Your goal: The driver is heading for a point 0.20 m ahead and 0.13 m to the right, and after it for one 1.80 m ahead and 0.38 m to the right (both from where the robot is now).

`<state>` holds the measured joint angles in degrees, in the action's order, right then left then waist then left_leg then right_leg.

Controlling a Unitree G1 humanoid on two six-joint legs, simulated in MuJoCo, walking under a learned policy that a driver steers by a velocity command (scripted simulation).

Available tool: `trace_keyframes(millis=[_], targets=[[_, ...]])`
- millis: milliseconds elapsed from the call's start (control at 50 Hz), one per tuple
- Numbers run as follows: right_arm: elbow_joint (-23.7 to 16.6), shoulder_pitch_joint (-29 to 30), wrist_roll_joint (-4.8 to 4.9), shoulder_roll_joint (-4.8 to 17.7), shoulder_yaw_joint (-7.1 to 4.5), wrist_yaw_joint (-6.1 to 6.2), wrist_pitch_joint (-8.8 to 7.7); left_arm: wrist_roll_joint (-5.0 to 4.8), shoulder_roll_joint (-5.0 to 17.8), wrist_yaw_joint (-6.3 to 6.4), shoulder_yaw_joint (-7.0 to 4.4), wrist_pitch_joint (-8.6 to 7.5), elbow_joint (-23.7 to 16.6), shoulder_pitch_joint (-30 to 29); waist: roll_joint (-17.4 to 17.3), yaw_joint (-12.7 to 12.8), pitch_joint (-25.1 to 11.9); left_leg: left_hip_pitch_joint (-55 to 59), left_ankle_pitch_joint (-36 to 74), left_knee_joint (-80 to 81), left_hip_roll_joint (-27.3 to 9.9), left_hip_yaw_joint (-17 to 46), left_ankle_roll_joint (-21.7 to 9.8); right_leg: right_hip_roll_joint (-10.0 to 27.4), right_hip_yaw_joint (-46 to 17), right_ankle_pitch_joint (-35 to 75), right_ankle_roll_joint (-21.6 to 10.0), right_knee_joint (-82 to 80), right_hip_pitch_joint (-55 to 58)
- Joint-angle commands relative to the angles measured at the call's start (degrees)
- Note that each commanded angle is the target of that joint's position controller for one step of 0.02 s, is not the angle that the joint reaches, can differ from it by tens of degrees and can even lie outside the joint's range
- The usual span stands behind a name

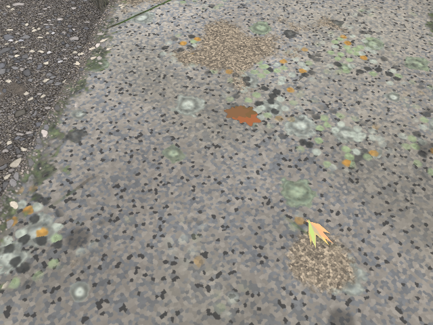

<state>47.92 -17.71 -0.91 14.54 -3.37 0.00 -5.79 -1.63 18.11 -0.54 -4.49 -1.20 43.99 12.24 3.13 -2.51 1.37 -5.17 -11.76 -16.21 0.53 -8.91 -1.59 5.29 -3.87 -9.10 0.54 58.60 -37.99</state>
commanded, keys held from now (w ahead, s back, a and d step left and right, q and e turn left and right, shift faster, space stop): e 0.44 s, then no key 0.56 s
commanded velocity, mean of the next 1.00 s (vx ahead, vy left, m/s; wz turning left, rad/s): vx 0.12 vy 0.00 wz -0.37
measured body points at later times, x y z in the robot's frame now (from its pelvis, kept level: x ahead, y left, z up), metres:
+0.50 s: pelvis +0.17 -0.05 -0.01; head +0.22 -0.08 +0.43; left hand +0.38 +0.19 -0.10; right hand +0.26 -0.36 -0.12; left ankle +0.27 +0.12 -0.68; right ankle +0.23 -0.13 -0.75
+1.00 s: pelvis +0.24 -0.01 -0.01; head +0.25 -0.02 +0.44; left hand +0.46 +0.18 -0.12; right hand +0.28 -0.30 -0.12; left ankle +0.28 +0.10 -0.75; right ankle +0.23 -0.13 -0.75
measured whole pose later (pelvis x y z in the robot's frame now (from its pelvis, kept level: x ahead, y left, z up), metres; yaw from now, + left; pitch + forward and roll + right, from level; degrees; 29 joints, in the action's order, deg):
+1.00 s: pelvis +0.24 -0.01 -0.01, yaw -21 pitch -1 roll +0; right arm 43.4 -10.7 -1.0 13.8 -1.3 0.8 -1.6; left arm 0.9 14.5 0.2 -2.6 1.8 41.0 11.1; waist 0.2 0.2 1.4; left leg -13.4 -17.0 -31.0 0.3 1.5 0.4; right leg -4.2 -6.9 -13.6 -0.7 30.9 -16.3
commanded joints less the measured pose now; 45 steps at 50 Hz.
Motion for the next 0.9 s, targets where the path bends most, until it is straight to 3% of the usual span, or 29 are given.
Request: trace_keyframes(millis=[20, 80, 120, 160, 180, 200, 220, 240, 260, 280, 300, 320, 340, 380, 440, 520, 580, 660, 700, 720, 740, 760, 780, 820, 860, 900], targets=[[-3.73, 4.98, 0.04, 8.81, -2.04, 0.81, -0.59, 0.38, 0.3, -0.84, 0.25, -0.43, -4.64, -2.2, -6.72, 1.35, 2.19, 0.37, 18.83, 8.09, -14.85, 4.64, -7.63, 1.39, -0.05, 7.72, 0.24, -9.08, -1.94], [-3.06, 4.15, 0.66, 10.64, -2.56, 1.69, 0.57, 1.27, -0.67, -2.09, 0.71, -0.75, -7.33, -7.55, -6.45, -0.14, 2.84, 0.49, 30.27, 4.8, -14.48, -0.51, -6.57, -0.54, 5.07, 11.13, -0.45, -18.1, 2.87], [-2.6, 3.61, 1.6, 11.78, -2.98, 1.98, 1.41, 1.18, 0.41, -2.81, 0.23, -0.48, -8.59, -8.01, -7.46, 0.35, 1.48, 3.73, 34.83, 1.34, -15.5, -1.36, -5.66, -1.55, 6.03, 9.31, -1.71, -20.72, 4.73], [-3.08, 5.13, 2.73, 13.2, -3.59, 2.36, 2.18, 1.4, 2.69, -3.17, -0.84, -0.1, -8.75, -5.03, -8.82, 2.81, -1.02, 6.05, 44.33, -5.37, -15.96, -1.79, -4.44, -4.11, 7.78, 4.2, -3.83, -22.12, 9.14], [-3.45, 6.04, 3.2, 13.61, -3.86, 2.48, 2.62, 1.35, 4.31, -3.15, -1.74, 0.04, -7.91, -0.79, -8.81, 5.22, -3.27, 6.11, 47.9, -11.8, -15.42, -2.07, -3.61, -5.99, 8.78, 2.77, -5.21, -23.67, 14.0], [-3.83, 6.87, 3.43, 12.75, -3.62, 2.4, 2.95, 1.33, 6.82, -2.64, -3.16, 0.02, -6.12, 6.09, -6.83, 8.91, -6.79, 3.85, 44.73, -22.06, -12.99, -3.16, -1.72, -8.24, 9.14, 7.51, -7.05, -28.7, 23.25], [-4.18, 4.17, 1.88, 10.59, -2.83, 2.05, 2.65, 1.43, 11.11, -1.16, -4.6, 0.33, -5.42, 10.21, 0.54, 10.26, -10.16, -6.72, 25.35, -37.6, -9.0, -3.53, 2.17, -3.87, 1.45, 27.24, -9.72, -30.71, 36.15], [-5.44, -1.82, -2.28, 3.25, -0.68, 1.13, 2.24, 2.05, 16.01, 0.03, -4.52, 0.66, -6.94, 7.29, 14.9, 2.61, -14.76, -26.46, -29.7, -58.43, 0.31, 0.09, 5.92, 9.36, -18.13, 57.42, -17.99, -23.82, 51.35], [-5.34, -4.44, -0.22, 7.17, -0.58, 0.35, 1.6, 2.78, 14.83, -0.89, -3.93, -0.04, -10.07, 6.47, 9.24, 4.85, -29.18, -30.01, -31.21, -67.4, 2.61, 13.66, 5.93, 17.14, -35.51, 42.09, -26.92, -31.7, 55.05], [-6.22, 2.32, 1.98, 10.67, -1.6, 0.28, 1.73, 2.07, 11.47, -1.42, -3.33, -0.36, -10.82, 3.54, 1.5, 6.44, -23.06, -33.1, -24.78, -66.63, 0.1, 15.18, 4.83, 13.81, -30.01, 30.04, -24.15, -35.44, 49.98], [-7.38, 6.04, 1.85, 10.28, -1.51, 0.91, 2.07, 0.74, 9.1, -1.22, -2.7, -0.47, -10.41, 0.39, -1.57, 5.16, -14.85, -35.36, -19.17, -62.02, -1.74, 14.09, 4.39, 10.61, -24.55, 21.3, -20.68, -37.11, 42.22], [-6.82, 6.96, 0.89, 10.04, -1.57, 1.79, 2.74, 0.3, 7.36, -0.8, -2.09, -0.27, -10.51, -1.95, -3.51, 3.62, -10.36, -33.87, -15.76, -58.1, -3.64, 14.27, 4.57, 8.26, -21.34, 17.18, -18.26, -38.47, 34.8], [-7.09, 6.59, 0.38, 10.6, -1.85, 2.25, 3.46, 0.82, 6.88, -0.39, -1.92, 0.02, -10.86, -3.47, -2.14, 2.01, -8.57, -30.4, -13.65, -54.82, -4.24, 14.73, 4.52, 6.67, -19.39, 16.35, -17.21, -39.61, 28.76], [-7.13, 5.29, 0.06, 9.62, -1.85, 2.41, 4.33, 2.11, 7.27, 0.12, -2.05, 0.28, -11.46, -4.19, 0.19, 0.7, -8.47, -25.86, -11.78, -51.09, -3.29, 13.99, 4.77, 4.76, -17.04, 19.38, -16.55, -40.44, 23.12], [-7.48, 6.24, -0.19, 7.92, -1.34, 2.82, 4.73, 1.73, 8.65, 1.27, -2.55, 0.73, -11.26, -2.93, 0.43, 1.16, -10.05, -25.82, -9.33, -44.44, -2.06, 14.1, 6.19, 3.41, -15.81, 20.61, -16.1, -39.65, 22.74], [-7.9, 8.47, 0.46, 7.48, -1.08, 2.83, 5.61, 1.61, 7.33, 2.37, -1.85, 2.01, -11.44, -3.68, 2.41, 2.41, -9.63, -25.12, -4.08, -37.64, -2.65, 14.4, 7.21, 2.06, -16.06, 4.49, -13.8, -40.27, 21.92], [-8.7, 10.29, 0.63, 7.17, -0.86, 2.57, 5.38, 2.17, 6.62, 2.3, -1.39, 2.43, -10.99, -3.52, 4.36, 3.7, -7.62, -22.36, -4.27, -31.99, -2.87, 13.96, 6.99, 1.9, -17.24, -2.32, -13.53, -40.57, 20.77], [-8.99, 9.95, 0.93, 7.09, -0.76, 1.74, 4.21, 2.35, 5.51, 1.68, -0.49, 2.84, -10.0, -2.76, 4.86, 4.26, -7.15, -16.65, -6.84, -21.91, -2.19, 12.56, 5.31, 3.09, -19.66, 3.09, -13.42, -37.12, 23.38], [-8.08, 7.24, 0.55, 6.24, -0.59, 0.95, 3.6, 1.74, 3.83, 1.58, 0.44, 3.0, -9.24, -2.72, 3.66, 1.87, -6.65, -8.32, 3.07, -7.34, -2.1, 11.94, 3.17, 0.79, -18.52, 4.68, -10.39, -34.42, 22.2], [-8.42, 6.87, -0.49, 8.83, -0.94, 0.86, 3.38, 2.09, 2.75, 1.56, 0.83, 2.69, -8.79, -0.47, -0.01, 2.85, -6.8, -3.93, 9.68, -5.32, -7.25, 16.3, 1.15, -1.67, -16.21, 1.16, -7.23, -31.31, 19.78], [-8.84, 9.45, -1.17, 13.56, -1.9, 1.08, 3.6, 2.41, 2.1, 1.22, 0.76, 2.05, -8.78, 3.58, -11.55, 7.66, -6.39, -2.89, 19.08, -5.84, -14.19, 23.57, -3.87, -8.14, -8.44, -8.02, -4.24, -26.96, 16.14], [-8.38, 10.29, -1.43, 9.05, -0.97, 0.98, 3.73, 2.82, 3.04, 1.15, 0.64, 1.71, -8.94, 1.04, -15.14, 6.27, -6.07, -7.48, 14.8, -4.24, -16.14, 26.2, -7.73, -8.5, -4.82, -11.41, -1.91, -26.93, 18.61], [-8.79, 11.21, -1.01, 6.89, -0.27, 0.77, 3.66, 2.94, 4.27, 1.11, 0.27, 1.73, -9.03, -1.03, -13.4, 5.31, -5.28, -8.58, 10.0, -3.8, -14.11, 24.79, -7.0, -7.64, -4.54, -9.02, -1.11, -27.74, 20.93], [-8.26, 9.93, -0.17, 7.93, -0.49, 0.62, 3.45, 3.17, 3.12, 1.1, 0.33, 2.56, -9.04, -4.03, -12.19, 3.65, -4.29, -9.51, 1.98, -4.44, -9.92, 21.04, -3.22, -7.34, -4.31, -3.39, -0.99, -29.54, 23.24], [-7.93, 9.29, -0.38, 7.41, -0.1, 0.71, 3.25, 2.99, 2.21, 0.81, 0.54, 3.02, -8.7, -3.39, -10.96, 3.81, -2.69, -12.01, -2.54, -4.76, -7.9, 18.56, -1.32, -6.2, -5.1, -1.04, -1.88, -30.81, 25.25], [-8.12, 8.58, -0.32, 7.28, -0.05, 0.78, 3.31, 2.48, 2.55, 0.78, 0.39, 2.73, -7.89, -2.98, -7.56, 3.05, -1.62, -10.75, -3.08, -6.75, -5.79, 15.88, -0.11, -5.85, -5.9, -0.45, -3.21, -31.31, 23.45]])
